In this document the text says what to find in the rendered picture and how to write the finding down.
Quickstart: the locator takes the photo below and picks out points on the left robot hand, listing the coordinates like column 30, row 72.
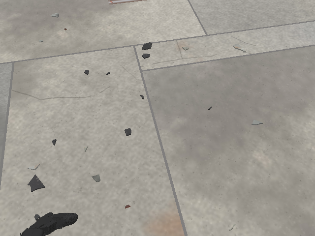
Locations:
column 50, row 222

